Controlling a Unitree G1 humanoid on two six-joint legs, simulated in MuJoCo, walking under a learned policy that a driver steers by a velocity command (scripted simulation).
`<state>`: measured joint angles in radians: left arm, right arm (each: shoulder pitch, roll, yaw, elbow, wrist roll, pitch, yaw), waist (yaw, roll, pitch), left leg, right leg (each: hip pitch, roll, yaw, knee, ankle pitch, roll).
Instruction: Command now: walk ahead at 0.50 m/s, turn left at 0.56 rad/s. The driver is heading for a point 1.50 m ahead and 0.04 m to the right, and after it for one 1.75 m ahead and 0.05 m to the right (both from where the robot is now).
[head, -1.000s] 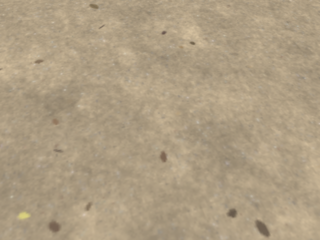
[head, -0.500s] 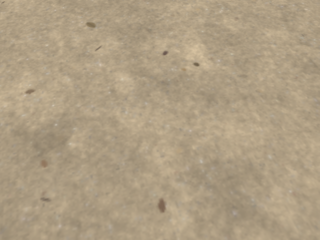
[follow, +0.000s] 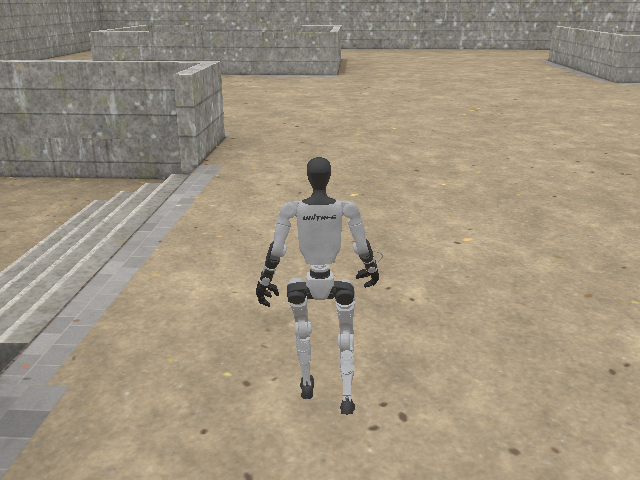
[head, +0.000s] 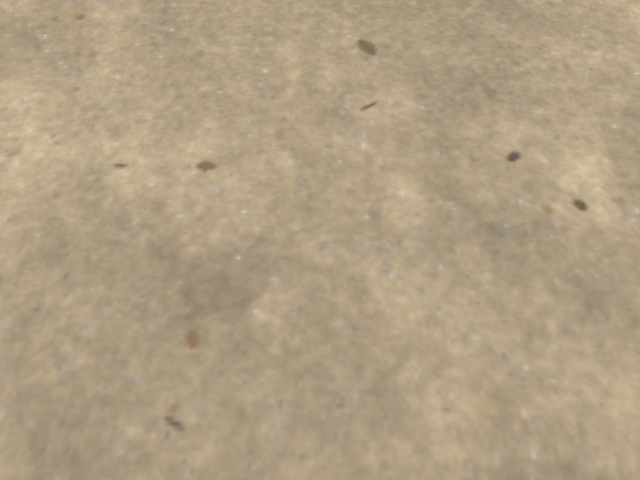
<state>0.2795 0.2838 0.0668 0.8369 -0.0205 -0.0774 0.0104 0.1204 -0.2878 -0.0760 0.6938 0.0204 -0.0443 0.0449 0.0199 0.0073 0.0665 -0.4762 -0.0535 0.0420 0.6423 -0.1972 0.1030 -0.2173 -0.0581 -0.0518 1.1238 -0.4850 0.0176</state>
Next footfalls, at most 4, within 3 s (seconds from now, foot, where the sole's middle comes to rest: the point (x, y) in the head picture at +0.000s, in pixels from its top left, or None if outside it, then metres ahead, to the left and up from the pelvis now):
0.42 right None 0.42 -0.11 -0.75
0.94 left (249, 373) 0.65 0.20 -0.75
1.46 right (356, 262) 0.95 -0.04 -0.75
1.94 left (304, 166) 1.27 0.10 -0.75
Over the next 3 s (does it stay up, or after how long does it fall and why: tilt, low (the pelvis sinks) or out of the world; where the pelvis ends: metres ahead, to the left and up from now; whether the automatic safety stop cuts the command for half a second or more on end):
stays up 1.33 -0.12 0.00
